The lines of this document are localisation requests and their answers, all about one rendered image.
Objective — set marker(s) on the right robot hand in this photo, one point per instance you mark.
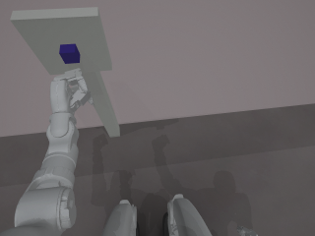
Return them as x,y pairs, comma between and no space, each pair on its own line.
245,232

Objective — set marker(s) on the left robot upper arm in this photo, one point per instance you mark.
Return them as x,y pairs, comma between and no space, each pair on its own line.
44,212

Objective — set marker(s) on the left robot shin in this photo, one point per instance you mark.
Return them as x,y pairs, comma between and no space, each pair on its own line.
132,233

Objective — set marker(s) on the panel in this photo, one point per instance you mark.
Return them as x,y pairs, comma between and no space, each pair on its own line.
44,30

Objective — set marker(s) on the button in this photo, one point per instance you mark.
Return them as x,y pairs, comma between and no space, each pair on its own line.
69,53

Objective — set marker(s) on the left robot thigh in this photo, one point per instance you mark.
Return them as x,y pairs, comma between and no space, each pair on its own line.
122,220

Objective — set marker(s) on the left robot hand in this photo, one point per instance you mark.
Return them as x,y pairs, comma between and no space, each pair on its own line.
66,99

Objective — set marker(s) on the left robot forearm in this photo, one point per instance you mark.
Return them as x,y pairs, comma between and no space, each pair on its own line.
59,164

